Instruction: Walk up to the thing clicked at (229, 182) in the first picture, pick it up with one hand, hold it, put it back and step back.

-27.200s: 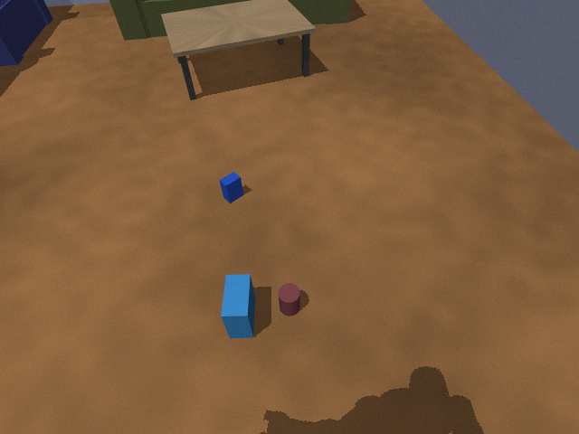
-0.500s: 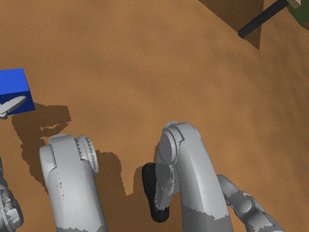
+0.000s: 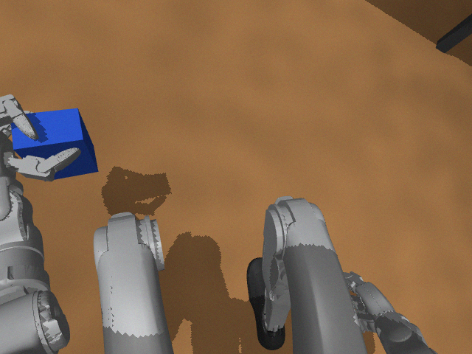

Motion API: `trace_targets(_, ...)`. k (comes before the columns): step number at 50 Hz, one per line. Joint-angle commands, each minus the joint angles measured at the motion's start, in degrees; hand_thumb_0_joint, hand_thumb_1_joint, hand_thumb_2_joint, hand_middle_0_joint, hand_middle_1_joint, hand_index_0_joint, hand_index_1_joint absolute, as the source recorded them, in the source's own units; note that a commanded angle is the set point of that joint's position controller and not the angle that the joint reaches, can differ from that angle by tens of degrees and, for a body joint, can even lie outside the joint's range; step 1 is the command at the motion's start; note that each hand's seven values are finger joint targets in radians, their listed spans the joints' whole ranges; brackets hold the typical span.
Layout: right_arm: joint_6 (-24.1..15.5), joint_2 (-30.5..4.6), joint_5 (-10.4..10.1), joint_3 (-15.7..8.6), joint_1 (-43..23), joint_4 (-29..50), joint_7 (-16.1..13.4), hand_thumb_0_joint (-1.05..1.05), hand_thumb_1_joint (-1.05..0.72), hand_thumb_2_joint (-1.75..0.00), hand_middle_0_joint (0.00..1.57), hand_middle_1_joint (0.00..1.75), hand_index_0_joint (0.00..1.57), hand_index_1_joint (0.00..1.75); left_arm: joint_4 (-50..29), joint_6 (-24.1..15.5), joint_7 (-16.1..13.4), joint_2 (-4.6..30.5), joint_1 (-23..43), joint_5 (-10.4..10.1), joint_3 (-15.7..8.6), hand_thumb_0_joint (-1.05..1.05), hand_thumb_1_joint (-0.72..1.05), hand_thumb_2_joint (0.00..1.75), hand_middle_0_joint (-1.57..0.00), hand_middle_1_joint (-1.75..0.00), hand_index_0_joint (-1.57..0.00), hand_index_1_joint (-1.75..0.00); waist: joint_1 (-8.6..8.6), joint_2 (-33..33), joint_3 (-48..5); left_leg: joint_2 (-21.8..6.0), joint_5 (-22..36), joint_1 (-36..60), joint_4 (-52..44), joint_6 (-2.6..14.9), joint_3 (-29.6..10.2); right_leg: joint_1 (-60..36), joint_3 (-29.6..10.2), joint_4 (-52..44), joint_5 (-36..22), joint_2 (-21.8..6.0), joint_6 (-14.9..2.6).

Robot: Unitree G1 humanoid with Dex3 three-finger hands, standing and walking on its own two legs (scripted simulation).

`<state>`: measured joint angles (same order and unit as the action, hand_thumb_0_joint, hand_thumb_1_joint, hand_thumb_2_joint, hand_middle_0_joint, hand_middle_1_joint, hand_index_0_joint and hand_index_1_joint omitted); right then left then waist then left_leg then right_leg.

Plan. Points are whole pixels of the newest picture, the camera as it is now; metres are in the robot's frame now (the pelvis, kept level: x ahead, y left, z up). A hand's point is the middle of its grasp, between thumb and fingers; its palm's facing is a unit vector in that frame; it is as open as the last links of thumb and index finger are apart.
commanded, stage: settle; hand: left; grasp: from the side
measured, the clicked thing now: (60, 147) +0.43 +0.28 -0.10
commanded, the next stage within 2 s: lift in 0.88 s
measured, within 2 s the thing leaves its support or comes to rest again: neither
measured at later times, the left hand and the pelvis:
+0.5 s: hand (27, 120) +0.44 +0.29 -0.01, palm faces +0.30 -0.95 -0.07, open 7.3 cm; pelvis +0.00 +0.00 +0.02, yaw +2 degrees
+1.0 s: hand (22, 111) +0.44 +0.29 +0.01, palm faces +0.31 -0.95 -0.08, open 7.0 cm; pelvis +0.00 +0.00 +0.04, yaw +3 degrees
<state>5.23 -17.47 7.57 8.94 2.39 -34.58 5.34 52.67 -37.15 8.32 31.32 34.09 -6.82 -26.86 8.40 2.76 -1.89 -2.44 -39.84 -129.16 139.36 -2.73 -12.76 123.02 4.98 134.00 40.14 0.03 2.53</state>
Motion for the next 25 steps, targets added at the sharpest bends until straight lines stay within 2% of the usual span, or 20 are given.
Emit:
trace_targets(1,-1.05,-13.08,-0.63,-6.23,6.17,2.24,-1.23,0.00,-0.89,-0.89,0.20,0.30,0.20,0.30,-10.87,-3.15,-0.43,12.31,14.33,-1.11,-3.23,0.00,0.03,1.21,-1.28,-1.41,-1.29,-1.42,-0.79,-13.09,-36.79,0.41,6.94,23.01,-16.03,3.60,7.68,-20.30,3.48,-14.40,-11.44,2.29,-3.76)
trace_targets(5,-0.89,-12.89,-0.86,-7.29,6.94,2.50,-1.57,0.00,-0.90,-0.90,0.20,0.30,0.20,0.30,-13.06,-2.37,0.17,12.53,15.92,-0.41,-3.08,0.00,0.02,1.19,-1.26,-1.39,-1.27,-1.39,-0.79,-14.24,-40.25,0.22,8.88,25.56,-16.66,3.61,7.99,-21.30,2.89,-14.83,-12.89,2.06,-3.75)
trace_targets(7,-0.99,-12.56,-1.07,-7.55,6.88,2.22,-1.71,0.00,-0.89,-0.89,0.20,0.30,0.20,0.30,-11.11,-1.58,0.34,11.00,14.81,-0.48,-2.70,0.00,0.04,1.19,-1.25,-1.38,-1.26,-1.39,-0.72,-13.21,-38.94,0.21,8.48,24.72,-16.94,3.69,8.27,-21.17,2.59,-15.50,-12.42,2.02,-3.67)
trace_targets(9,-0.98,-12.58,-1.12,-7.74,7.05,2.54,-1.85,0.00,-0.90,-0.90,0.20,0.30,0.20,0.30,-12.94,-1.51,-0.08,12.52,15.30,-0.55,-4.39,0.00,0.04,1.20,-1.24,-1.38,-1.26,-1.39,-1.50,-13.33,-40.13,0.30,8.34,25.08,-17.69,3.72,8.26,-22.08,2.70,-15.86,-11.92,1.90,-3.71)
trace_targets(13,-1.28,-12.22,-1.47,-8.23,7.10,2.15,-2.11,0.00,-0.90,-0.90,0.20,0.30,0.20,0.30,-12.69,-1.05,-0.02,10.54,16.86,-0.48,-3.05,0.00,0.05,1.22,-1.26,-1.40,-1.27,-1.40,-0.88,-13.35,-38.99,0.21,7.57,25.97,-18.60,3.68,8.28,-20.50,2.61,-16.20,-11.01,1.84,-3.89)
trace_targets(14,-1.32,-12.15,-1.45,-8.24,7.52,1.88,-2.15,0.00,-0.89,-0.90,0.20,0.30,0.20,0.30,-12.86,-1.05,-0.20,10.87,17.10,-0.49,-3.64,0.00,0.05,1.22,-1.26,-1.40,-1.27,-1.41,-1.04,-13.65,-38.99,0.20,8.24,26.43,-18.82,3.58,8.23,-20.56,2.64,-16.09,-11.51,1.82,-3.95)
trace_targets(16,-1.32,-12.11,-1.51,-8.50,7.43,2.35,-2.25,0.00,-0.90,-0.90,0.20,0.30,0.20,0.30,-13.53,-0.86,-0.37,11.33,17.17,0.13,-3.23,0.00,0.06,1.23,-1.27,-1.41,-1.29,-1.42,-1.20,-14.19,-39.60,0.26,7.82,27.15,-19.63,3.61,8.32,-20.59,2.65,-16.67,-10.90,1.66,-4.02)
trace_targets(17,-1.33,-12.05,-1.52,-8.78,7.86,2.01,-2.31,0.00,-0.89,-0.90,0.20,0.30,0.20,0.30,-11.66,-0.46,-0.51,11.41,15.86,0.51,-3.87,0.00,0.08,1.24,-1.27,-1.42,-1.29,-1.42,-1.48,-13.36,-39.72,0.16,8.56,27.93,-19.63,3.60,8.41,-20.83,2.46,-16.94,-11.42,1.74,-3.96)
trace_targets(19,-1.31,-11.84,-1.37,-8.97,8.12,2.05,-2.31,0.00,-0.90,-0.90,0.20,0.30,0.20,0.30,-12.86,-0.44,-0.31,9.49,17.39,0.50,-2.38,0.00,0.06,1.25,-1.27,-1.42,-1.28,-1.43,-0.69,-13.20,-40.30,0.21,8.49,28.06,-19.67,3.73,8.60,-21.36,2.20,-17.46,-11.71,1.67,-3.88)
trace_targets(21,-1.44,-11.83,-1.50,-9.01,8.04,1.79,-2.41,0.00,-0.90,-0.90,0.20,0.30,0.20,0.30,-12.48,-0.22,-0.52,10.60,17.65,0.71,-2.83,0.00,0.06,1.26,-1.28,-1.42,-1.29,-1.43,-1.52,-15.25,-39.82,0.30,8.04,29.20,-20.72,3.52,8.66,-20.09,2.25,-17.47,-10.89,1.48,-4.20)
trace_targets(24,-1.47,-11.74,-1.58,-8.99,8.11,1.60,-2.44,0.00,-0.90,-0.90,0.20,0.30,0.20,0.30,-11.04,-0.32,-0.99,9.31,18.11,0.74,-2.63,0.00,0.09,1.29,-1.31,-1.46,-1.33,-1.47,-0.58,-13.93,-38.01,0.26,7.18,29.03,-21.18,3.51,8.23,-18.83,2.69,-17.53,-9.95,1.44,-4.24)
trace_targets(25,-1.54,-11.49,-1.53,-9.08,8.33,1.86,-2.49,0.00,-0.90,-0.90,0.20,0.30,0.20,0.30,-12.18,-0.50,-1.07,9.75,18.40,0.83,-2.81,0.00,0.10,1.30,-1.32,-1.47,-1.33,-1.48,-0.62,-13.84,-39.18,0.35,7.21,29.11,-21.17,3.59,8.46,-19.91,2.47,-18.04,-10.14,1.44,-4.13)
